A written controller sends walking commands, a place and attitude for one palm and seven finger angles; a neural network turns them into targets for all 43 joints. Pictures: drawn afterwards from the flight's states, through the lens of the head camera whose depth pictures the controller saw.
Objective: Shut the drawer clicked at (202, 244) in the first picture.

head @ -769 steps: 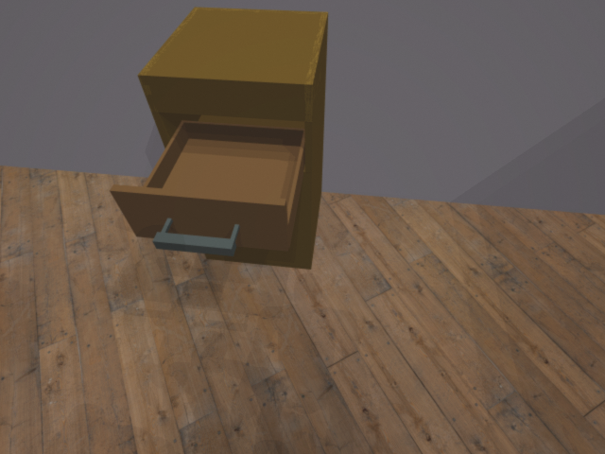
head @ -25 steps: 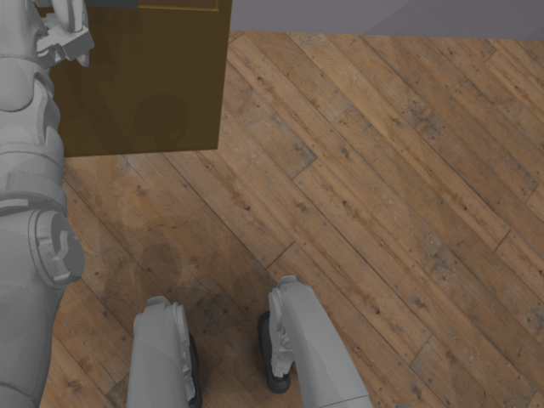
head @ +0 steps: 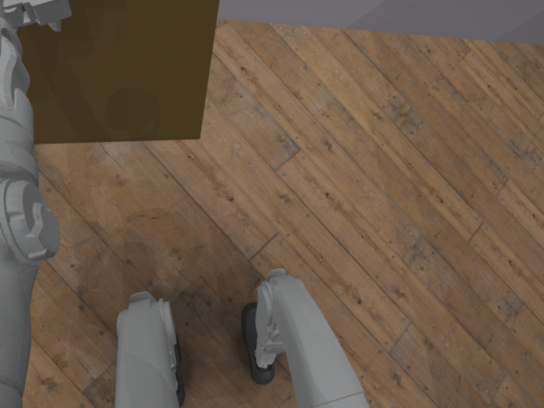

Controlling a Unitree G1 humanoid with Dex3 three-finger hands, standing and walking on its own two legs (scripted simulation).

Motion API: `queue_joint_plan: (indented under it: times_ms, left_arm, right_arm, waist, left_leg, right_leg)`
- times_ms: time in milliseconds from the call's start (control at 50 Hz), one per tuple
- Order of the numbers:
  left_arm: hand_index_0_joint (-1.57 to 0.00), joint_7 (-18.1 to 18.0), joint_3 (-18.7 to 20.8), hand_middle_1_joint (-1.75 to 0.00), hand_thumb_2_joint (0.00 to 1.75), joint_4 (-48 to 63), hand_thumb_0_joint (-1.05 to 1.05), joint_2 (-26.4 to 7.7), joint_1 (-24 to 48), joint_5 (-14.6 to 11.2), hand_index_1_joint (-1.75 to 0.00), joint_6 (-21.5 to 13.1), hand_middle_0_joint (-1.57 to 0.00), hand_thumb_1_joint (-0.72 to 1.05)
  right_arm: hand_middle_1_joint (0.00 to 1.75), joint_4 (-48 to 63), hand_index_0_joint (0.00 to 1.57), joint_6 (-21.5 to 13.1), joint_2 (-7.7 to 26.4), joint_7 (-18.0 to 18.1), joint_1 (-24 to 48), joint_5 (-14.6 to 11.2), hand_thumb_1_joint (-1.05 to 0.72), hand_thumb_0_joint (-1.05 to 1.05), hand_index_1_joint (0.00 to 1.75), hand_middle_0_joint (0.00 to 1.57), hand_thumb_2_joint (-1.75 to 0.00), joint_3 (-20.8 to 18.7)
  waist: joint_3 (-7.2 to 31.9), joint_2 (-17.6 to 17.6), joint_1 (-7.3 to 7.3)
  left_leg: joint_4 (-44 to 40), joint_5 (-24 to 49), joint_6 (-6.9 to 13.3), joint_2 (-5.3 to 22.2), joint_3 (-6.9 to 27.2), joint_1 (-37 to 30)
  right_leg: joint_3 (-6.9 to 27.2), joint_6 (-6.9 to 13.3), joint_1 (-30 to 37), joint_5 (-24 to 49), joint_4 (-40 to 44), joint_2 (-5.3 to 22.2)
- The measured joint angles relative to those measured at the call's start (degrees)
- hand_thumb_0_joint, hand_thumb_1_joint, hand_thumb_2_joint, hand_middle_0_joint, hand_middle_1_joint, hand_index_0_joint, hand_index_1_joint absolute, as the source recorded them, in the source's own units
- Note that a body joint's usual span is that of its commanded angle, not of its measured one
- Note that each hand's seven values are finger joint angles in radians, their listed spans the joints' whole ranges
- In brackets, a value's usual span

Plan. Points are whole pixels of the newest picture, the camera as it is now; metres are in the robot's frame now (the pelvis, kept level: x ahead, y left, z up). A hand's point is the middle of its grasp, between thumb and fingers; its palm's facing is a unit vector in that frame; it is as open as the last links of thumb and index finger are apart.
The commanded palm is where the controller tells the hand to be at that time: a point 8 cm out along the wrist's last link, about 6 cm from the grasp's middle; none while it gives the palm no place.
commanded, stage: pull the fist back off the drawer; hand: left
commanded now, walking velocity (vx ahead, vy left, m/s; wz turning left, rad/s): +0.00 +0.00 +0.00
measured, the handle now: out of the picture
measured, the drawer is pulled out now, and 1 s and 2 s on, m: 0.00 0.00 0.00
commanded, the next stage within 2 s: draw the hand back to the body in 0.54 s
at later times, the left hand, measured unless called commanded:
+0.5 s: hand (64, 9) +0.58 +0.17 +0.06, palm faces +0.03 -1.00 -0.04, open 3.2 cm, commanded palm +0.56 +0.19 +0.06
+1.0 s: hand out of the picture +0.47 +0.19 +0.16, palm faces +0.06 -1.00 -0.05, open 3.3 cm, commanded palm +0.43 +0.23 +0.17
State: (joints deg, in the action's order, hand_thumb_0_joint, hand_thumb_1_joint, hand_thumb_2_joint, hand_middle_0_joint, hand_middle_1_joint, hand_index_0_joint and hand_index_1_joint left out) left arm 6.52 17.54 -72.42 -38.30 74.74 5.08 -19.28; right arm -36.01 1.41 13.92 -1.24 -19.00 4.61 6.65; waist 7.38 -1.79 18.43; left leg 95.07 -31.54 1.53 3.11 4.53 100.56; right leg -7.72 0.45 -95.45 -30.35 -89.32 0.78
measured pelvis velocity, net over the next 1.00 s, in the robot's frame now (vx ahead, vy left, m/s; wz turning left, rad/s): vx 0.07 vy -0.01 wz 0.07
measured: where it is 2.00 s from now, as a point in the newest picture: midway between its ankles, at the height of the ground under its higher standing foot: (216, 368)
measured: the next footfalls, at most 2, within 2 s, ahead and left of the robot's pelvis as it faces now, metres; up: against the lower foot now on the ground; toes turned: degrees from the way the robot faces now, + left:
none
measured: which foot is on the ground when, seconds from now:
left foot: down 0.00-1.00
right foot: down 0.00-1.00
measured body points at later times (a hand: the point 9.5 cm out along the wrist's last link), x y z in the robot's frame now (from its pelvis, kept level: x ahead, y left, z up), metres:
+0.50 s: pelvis +0.03 +0.00 +0.03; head +0.24 +0.04 +0.43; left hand +0.58 +0.22 +0.06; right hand +0.04 -0.24 -0.08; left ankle +0.07 +0.11 -0.52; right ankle +0.09 -0.12 -0.52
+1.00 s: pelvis +0.07 -0.01 +0.12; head +0.20 +0.01 +0.55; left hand +0.46 +0.24 +0.16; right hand +0.20 -0.24 +0.00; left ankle +0.07 +0.11 -0.52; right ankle +0.09 -0.12 -0.52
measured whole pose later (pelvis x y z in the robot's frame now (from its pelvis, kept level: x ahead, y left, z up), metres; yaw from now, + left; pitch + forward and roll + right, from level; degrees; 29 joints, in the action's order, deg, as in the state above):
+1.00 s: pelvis +0.07 -0.01 +0.12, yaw +4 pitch +24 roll -3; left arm 7.6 12.1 -26.9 -16.3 20.9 -9.5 -18.4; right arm -31.6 3.7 13.3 -0.6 -14.2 -2.1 1.4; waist 8.6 -2.2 4.7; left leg 68.6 -30.4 0.4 2.6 0.5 62.6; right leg -4.3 0.4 -60.3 -30.0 -65.8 0.6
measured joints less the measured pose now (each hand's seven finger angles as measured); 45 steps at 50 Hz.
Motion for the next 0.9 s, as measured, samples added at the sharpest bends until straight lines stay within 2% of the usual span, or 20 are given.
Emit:
queue_joint_plan:
  times_ms: [120, 260, 500, 680, 760, 840, 900]
  left_arm:
    - [-1.40, 0.41, 0.63, -1.60, 0.90, 1.86, 0.00, 0.75, -1.10, -0.29, -1.60, 0.91, -1.40, 0.59]
    - [-1.40, 0.31, 3.21, -1.60, 0.88, 6.60, 0.01, 3.56, -6.43, -1.91, -1.60, 0.92, -1.40, 0.69]
    - [-1.40, -0.22, 3.86, -1.60, 0.90, 13.81, 0.01, 10.60, -18.49, -5.46, -1.60, -2.11, -1.40, 0.87]
    - [-1.40, 0.24, 2.13, -1.60, 0.90, 15.22, 0.02, 13.56, -21.12, -6.61, -1.60, -5.71, -1.40, 0.89]
    - [-1.40, 1.28, 1.93, -1.60, 0.90, 25.29, 0.02, 15.30, -28.34, -8.27, -1.60, -4.09, -1.40, 0.90]
    - [-1.39, 1.92, -0.62, -1.60, 0.90, 36.69, 0.02, 18.16, -39.23, -11.21, -1.60, 0.04, -1.39, 0.90]
    - [-1.40, 1.47, -2.77, -1.60, 0.90, 42.51, 0.02, 20.31, -46.48, -13.00, -1.60, 1.94, -1.39, 0.90]
  right_arm:
    - [0.30, 0.12, 0.20, 0.25, -0.05, -0.48, -0.90, -0.07, -0.90, 0.01, 0.30, 0.21, -0.90, 0.00]
    - [0.30, 0.61, 0.20, 1.17, -0.49, -1.15, -1.63, -0.42, -0.90, 0.01, 0.30, 0.21, -0.90, -0.50]
    - [0.30, 1.70, 0.20, 3.26, -0.64, -2.24, 0.15, -1.55, -0.90, 0.01, 0.30, 0.21, -0.90, -2.51]
    - [0.30, 1.99, 0.20, 3.99, 0.36, -2.03, 3.69, -1.58, -0.90, 0.01, 0.30, 0.21, -0.90, -4.40]
    - [0.30, 3.64, 0.20, 5.65, 0.47, -2.09, 4.64, -2.89, -0.90, 0.01, 0.30, 0.21, -0.90, -5.50]
    - [0.30, 4.73, 0.19, 5.98, 0.08, -1.65, 4.83, -5.10, -0.91, 0.01, 0.30, 0.20, -0.90, -5.87]
    - [0.30, 4.78, 0.19, 4.74, -0.28, -0.76, 4.69, -6.15, -0.91, 0.01, 0.30, 0.20, -0.90, -5.57]
  waist:
    - [-0.27, -0.28, -0.42]
    - [0.04, -0.99, -1.46]
    - [1.05, -1.58, -5.24]
    - [1.46, -0.90, -7.00]
    - [1.01, -1.06, -7.96]
    - [0.10, -1.12, -10.21]
    - [0.16, -1.04, -11.92]
  left_leg:
    - [-0.32, 0.13, 0.23, 0.18, -0.30, -0.28]
    - [-1.43, -0.56, 0.44, 0.73, -1.32, -2.34]
    - [-5.33, -2.45, 0.20, 1.00, -3.19, -9.52]
    - [-6.46, -3.35, -0.49, 0.29, -2.72, -12.05]
    - [-8.51, -3.42, -0.70, 0.41, -3.20, -15.19]
    - [-14.32, -2.19, -0.73, 0.33, -4.15, -22.35]
    - [-19.62, -0.68, -0.86, 0.02, -4.42, -28.52]
  right_leg:
    - [0.32, -0.24, 0.19, 0.38, 0.48, -0.20]
    - [1.33, -0.54, 1.63, 0.13, 1.47, -0.71]
    - [3.11, -0.63, 7.46, -1.77, 4.20, -1.01]
    - [2.63, -0.11, 10.05, -3.45, 4.65, -0.41]
    - [3.08, -0.09, 12.81, -3.46, 6.42, -0.58]
    - [3.87, -0.24, 19.44, -2.26, 11.71, -0.65]
    - [4.00, -0.21, 25.50, -0.99, 16.70, -0.50]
